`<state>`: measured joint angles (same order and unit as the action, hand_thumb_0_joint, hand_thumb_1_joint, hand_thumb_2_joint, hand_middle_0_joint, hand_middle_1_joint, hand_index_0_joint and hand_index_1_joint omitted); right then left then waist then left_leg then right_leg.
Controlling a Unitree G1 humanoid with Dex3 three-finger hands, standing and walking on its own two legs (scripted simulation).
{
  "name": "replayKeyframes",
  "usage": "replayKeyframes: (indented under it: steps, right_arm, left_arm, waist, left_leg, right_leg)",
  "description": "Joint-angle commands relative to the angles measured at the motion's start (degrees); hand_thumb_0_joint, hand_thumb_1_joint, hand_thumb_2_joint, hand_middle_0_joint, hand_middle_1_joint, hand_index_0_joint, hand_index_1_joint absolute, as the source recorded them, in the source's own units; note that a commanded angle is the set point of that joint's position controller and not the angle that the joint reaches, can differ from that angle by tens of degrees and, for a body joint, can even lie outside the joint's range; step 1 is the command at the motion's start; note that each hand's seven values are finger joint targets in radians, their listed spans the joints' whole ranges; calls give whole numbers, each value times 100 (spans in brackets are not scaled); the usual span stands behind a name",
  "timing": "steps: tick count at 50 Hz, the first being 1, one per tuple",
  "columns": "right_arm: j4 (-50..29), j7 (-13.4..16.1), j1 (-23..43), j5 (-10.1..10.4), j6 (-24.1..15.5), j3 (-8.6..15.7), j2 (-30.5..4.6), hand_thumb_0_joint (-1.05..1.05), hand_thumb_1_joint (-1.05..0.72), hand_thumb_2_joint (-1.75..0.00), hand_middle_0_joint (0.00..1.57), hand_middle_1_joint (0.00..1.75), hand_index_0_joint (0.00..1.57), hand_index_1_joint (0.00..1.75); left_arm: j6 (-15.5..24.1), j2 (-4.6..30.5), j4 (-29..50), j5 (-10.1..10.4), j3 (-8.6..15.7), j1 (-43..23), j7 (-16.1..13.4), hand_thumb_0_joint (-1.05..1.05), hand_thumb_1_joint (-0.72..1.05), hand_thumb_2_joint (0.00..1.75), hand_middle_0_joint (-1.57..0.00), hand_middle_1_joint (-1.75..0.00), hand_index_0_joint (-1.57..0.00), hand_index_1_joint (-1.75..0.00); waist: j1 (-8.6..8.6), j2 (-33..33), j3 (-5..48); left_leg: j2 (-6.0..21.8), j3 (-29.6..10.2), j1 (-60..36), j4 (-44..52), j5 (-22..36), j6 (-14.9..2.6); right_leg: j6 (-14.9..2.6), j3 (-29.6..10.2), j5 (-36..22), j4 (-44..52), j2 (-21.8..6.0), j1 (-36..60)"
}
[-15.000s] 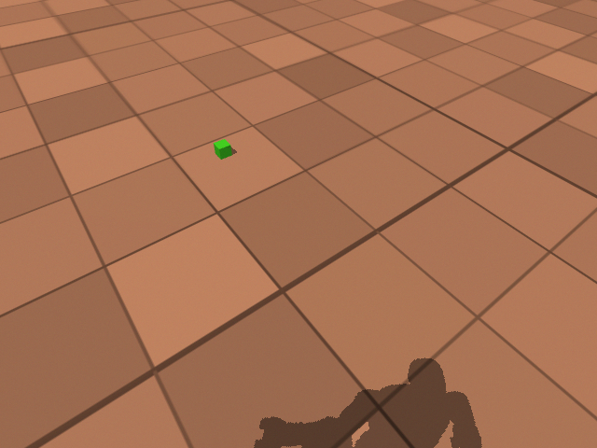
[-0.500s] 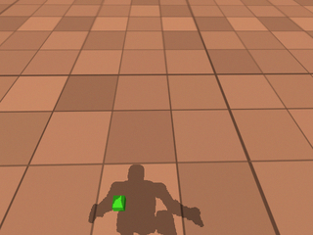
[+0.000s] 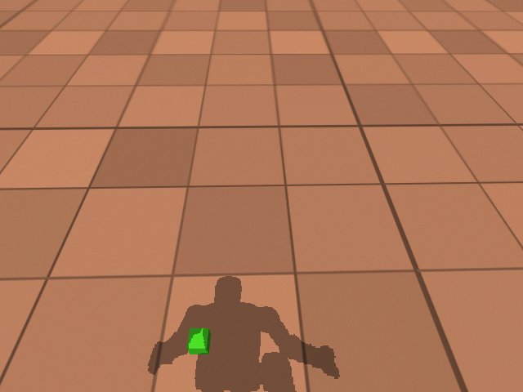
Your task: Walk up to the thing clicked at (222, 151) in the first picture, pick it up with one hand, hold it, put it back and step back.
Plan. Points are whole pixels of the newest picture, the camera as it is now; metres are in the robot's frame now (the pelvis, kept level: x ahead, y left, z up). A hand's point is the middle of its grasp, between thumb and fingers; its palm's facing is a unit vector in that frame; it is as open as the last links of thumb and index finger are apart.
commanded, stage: rise first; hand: left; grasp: from above
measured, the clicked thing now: (199, 341) +0.44 +0.24 -0.75
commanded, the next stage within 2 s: none
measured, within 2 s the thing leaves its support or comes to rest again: neither
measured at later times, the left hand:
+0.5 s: hand out of the picture +0.14 +0.26 -0.18, palm faces -0.07 -0.92 -0.39, open 11.5 cm
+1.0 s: hand out of the picture +0.13 +0.27 -0.24, palm faces -0.18 -0.85 -0.49, open 13.9 cm
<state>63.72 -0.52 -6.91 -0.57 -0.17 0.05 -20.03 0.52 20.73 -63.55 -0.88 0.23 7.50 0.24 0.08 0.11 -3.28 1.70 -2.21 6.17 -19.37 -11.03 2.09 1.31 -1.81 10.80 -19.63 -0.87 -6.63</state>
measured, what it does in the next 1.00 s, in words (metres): lowers itself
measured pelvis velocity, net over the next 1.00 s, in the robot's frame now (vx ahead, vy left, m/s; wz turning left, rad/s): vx -0.01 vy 0.02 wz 0.00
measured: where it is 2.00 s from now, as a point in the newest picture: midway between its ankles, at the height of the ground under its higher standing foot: outside the picture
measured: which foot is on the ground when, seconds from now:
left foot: down 0.00-1.00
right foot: down 0.00-1.00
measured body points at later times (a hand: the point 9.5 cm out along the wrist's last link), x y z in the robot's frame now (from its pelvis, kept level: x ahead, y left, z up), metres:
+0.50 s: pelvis -0.01 +0.01 -0.04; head +0.05 +0.02 +0.41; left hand +0.15 +0.31 -0.16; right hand +0.11 -0.25 -0.15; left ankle +0.00 +0.14 -0.75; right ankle +0.00 -0.13 -0.75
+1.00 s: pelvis -0.01 +0.02 -0.11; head +0.09 +0.04 +0.33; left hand +0.14 +0.31 -0.20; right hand +0.18 -0.23 -0.19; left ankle +0.00 +0.14 -0.75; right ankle +0.00 -0.13 -0.75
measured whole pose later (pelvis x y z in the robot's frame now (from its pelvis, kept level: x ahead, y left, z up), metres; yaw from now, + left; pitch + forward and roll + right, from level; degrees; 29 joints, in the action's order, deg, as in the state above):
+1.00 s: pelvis -0.01 +0.02 -0.11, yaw +0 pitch +19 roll -3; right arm 29.7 0.2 -11.2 0.1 -7.4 1.4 -12.7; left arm -15.8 17.8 -18.3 -16.1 6.1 18.1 -1.0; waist 1.8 -0.6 8.0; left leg 0.9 -4.7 56.1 -69.7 -33.0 1.4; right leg 2.6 -0.6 31.3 -66.3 -0.1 -54.4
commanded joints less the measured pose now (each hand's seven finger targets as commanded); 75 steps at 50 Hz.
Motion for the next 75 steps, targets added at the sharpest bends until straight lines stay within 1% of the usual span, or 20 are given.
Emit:
replayKeyframes:
  steps: [1, 5, 6, 7, 8, 9, 11, 14, 21, 29, 37, 49, 53, 56, 61, 65, 67, 71, 73, 75]
  right_arm:
    - [-318, 78, 213, 15, -99, 261, -1239, 0, -90, -90, 20, 30, 20, 30]
    - [-326, 78, 135, 9, -98, 257, -1222, 0, -94, -92, 20, 30, 20, 30]
    - [-1933, 184, 217, 387, -418, -16, -233, 0, -97, -92, 20, 30, 20, 30]
    - [-1609, 234, -64, 401, -450, 14, -400, 0, -92, -90, 20, 30, 20, 30]
    - [-1603, 297, -277, 417, -405, 167, -645, 0, -90, -90, 20, 30, 20, 30]
    - [-1680, 297, -334, 368, -378, 234, -627, 0, -88, -89, 20, 30, 20, 30]
    - [-1953, 312, -354, 253, -438, 361, -572, 0, -88, -89, 20, 30, 20, 30]
    - [-2307, 241, -621, 154, -471, 510, -497, 0, -87, -89, 20, 30, 20, 30]
    - [-3127, 125, -329, 207, -510, 517, -370, 0, -89, -90, 20, 30, 20, 30]
    - [-3460, 107, -620, 166, -728, 565, -247, 0, -91, -90, 20, 30, 20, 30]
    - [-3847, 126, -534, 127, -861, 573, -218, 0, -91, -90, 20, 30, 20, 30]
    - [-4189, 143, -483, 105, -997, 515, -130, 0, -96, -91, 20, 30, 20, 30]
    - [-4271, 168, -449, 118, -1033, 519, -101, 0, -94, -91, 20, 30, 20, 30]
    - [-4212, 172, -347, 115, -1095, 500, -145, 0, -96, -92, 20, 30, 20, 30]
    - [-4059, 100, -238, 116, -1247, 468, -204, 0, -95, -91, 20, 30, 20, 30]
    - [-3841, -12, -152, 96, -1373, 540, -363, 0, -94, -91, 20, 30, 20, 30]
    - [-3704, -35, -110, 94, -1397, 566, -428, 0, -94, -91, 20, 30, 20, 30]
    - [-3469, -74, -98, 86, -1393, 631, -534, 0, -93, -91, 20, 30, 20, 30]
    - [-3327, -85, -159, 97, -1340, 665, -584, 0, -94, -91, 20, 30, 20, 30]
    - [-3241, -123, -224, 81, -1255, 710, -587, 0, -92, -91, 20, 30, 20, 30]
  left_arm:
    - [117, 1218, 320, 33, 225, -146, -83, 0, 90, 90, -20, -30, -20, -30]
    - [118, 1225, 334, 41, 225, -194, -87, 0, 86, 89, -19, -38, -20, -38]
    - [673, 121, 2344, 307, 167, -2204, -144, 0, 78, 88, -27, -46, -25, -46]
    - [624, 504, 1961, 287, 308, -2739, -182, 0, 70, 92, -25, -53, -21, -54]
    - [446, 1184, 1057, 133, 741, -1618, -231, 0, 62, 87, -25, -61, -23, -62]
    - [310, 1240, 522, -13, 821, -1353, -141, 0, 54, 88, -23, -65, -21, -67]
    - [311, 1327, 578, -309, 923, -1778, 32, 0, 38, 84, -23, -75, -24, -75]
    - [124, 1225, 688, -702, 1181, -670, 86, 0, 14, 81, -22, -86, -24, -84]
    - [-791, 802, 1741, -869, 1040, -540, -71, 0, -39, 86, -22, -92, -21, -93]
    - [-908, 685, 3237, -1185, 1011, -187, -96, 0, -47, 89, -22, -93, -20, -94]
    - [-1213, 648, 4501, -1441, 1032, 608, -179, 0, -50, 92, -17, -95, -16, -97]
    - [-1555, 629, 5392, -1577, 987, 1449, -241, 0, -55, 92, -15, -100, -15, -100]
    - [-1588, 609, 5548, -1649, 977, 1583, -253, 0, -52, 90, -16, -98, -16, -98]
    - [-1503, 737, 5512, -1773, 918, 1140, -262, 0, -54, 91, -17, -97, -17, -98]
    - [-980, 854, 4633, -2306, 875, 287, -339, 0, -55, 92, -16, -96, -15, -97]
    - [-386, 1039, 4266, -2854, 786, -638, -462, 0, -54, 94, -16, -95, -15, -97]
    - [-156, 1333, 3985, -3154, 965, -888, -589, 0, -51, 92, -18, -95, -17, -96]
    - [154, 1530, 3628, -3617, 933, -1557, -771, 0, -49, 92, -21, -93, -19, -94]
    - [265, 1931, 3433, -3883, 1136, -1926, -846, 0, -48, 91, -21, -94, -20, -95]
    - [345, 1933, 3177, -4107, 1072, -2352, -895, 0, -46, 91, -21, -94, -20, -95]
  waist:
    - [-12, -53, 314]
    - [18, -7, 379]
    - [618, -195, 91]
    - [442, -125, 317]
    - [242, 67, 208]
    - [220, 296, 354]
    - [128, 358, 890]
    - [-214, -353, 1664]
    - [-40, 42, 1385]
    - [130, -242, 1926]
    - [109, -580, 2266]
    - [167, -437, 2723]
    - [141, -369, 2734]
    - [226, -546, 2620]
    - [333, -311, 2502]
    - [346, -594, 2997]
    - [190, -700, 3288]
    - [198, -842, 3815]
    - [75, -966, 4151]
    - [176, -616, 4359]
  left_leg:
    - [505, -289, -38, 296, 664, -294]
    - [511, -265, -65, 288, 770, -282]
    - [-253, 504, 751, -177, -217, -228]
    - [-285, 500, 735, -228, -390, -240]
    - [-242, 474, 901, -261, -342, -226]
    - [-277, 462, 1152, -532, -323, -253]
    - [-288, 439, 1379, -946, -158, -281]
    - [-361, 406, 1575, -1368, 346, -170]
    - [-250, 265, 2113, -1689, -72, -165]
    - [-172, 196, 2763, -2757, -75, -159]
    - [-63, 53, 3140, -3372, 216, -138]
    - [-100, 22, 3894, -4258, 378, -190]
    - [-172, 85, 4204, -4414, -158, -222]
    - [-130, 10, 4420, -4580, -276, -191]
    - [-190, -9, 5400, -5250, -1046, -235]
    - [-189, -61, 5849, -5790, -1294, -175]
    - [-197, -36, 6084, -6092, -1272, -161]
    - [-215, -49, 6524, -6581, -1327, -154]
    - [-224, 10, 6654, -6960, -993, -177]
    - [-259, 83, 7108, -7330, -1081, -234]
  right_leg:
    - [-243, -349, -721, 320, -570, -53]
    - [-264, -369, -772, 290, -589, -17]
    - [-127, 178, -87, -23, 49, -1206]
    - [-115, 233, 195, -22, 45, -907]
    - [-153, 307, 340, -55, 106, -908]
    - [-145, 311, 416, -195, 98, -998]
    - [-137, 268, 161, -643, 50, -1099]
    - [-215, 257, -292, -1228, 69, -1105]
    - [-183, 401, 304, -1564, 190, -1813]
    - [-167, 356, 262, -2708, 154, -2770]
    - [-219, 374, 167, -3423, 155, -3390]
    - [-207, 433, 53, -4129, 162, -3940]
    - [-190, 404, 310, -4158, 166, -4050]
    - [-219, 418, 526, -4461, 169, -4541]
    - [-232, 379, 1117, -5113, 161, -5463]
    - [-253, 342, 1346, -5902, 147, -6326]
    - [-269, 331, 1331, -6272, 155, -6632]
    - [-294, 369, 1368, -6877, 185, -7240]
    - [-297, 368, 1163, -7162, 189, -7448]
    - [-286, 382, 1177, -7295, 226, -7525]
